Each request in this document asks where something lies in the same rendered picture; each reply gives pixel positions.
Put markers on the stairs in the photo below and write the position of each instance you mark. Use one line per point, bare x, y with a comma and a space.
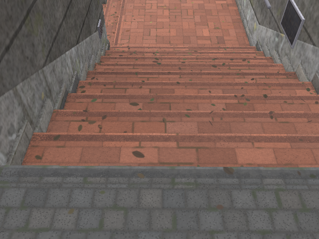
202, 106
111, 15

